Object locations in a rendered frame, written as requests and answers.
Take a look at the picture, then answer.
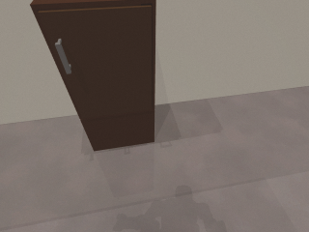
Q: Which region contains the handle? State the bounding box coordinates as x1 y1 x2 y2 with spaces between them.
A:
55 39 71 74

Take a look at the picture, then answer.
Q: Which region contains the cupboard door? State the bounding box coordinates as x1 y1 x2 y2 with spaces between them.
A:
38 5 153 119

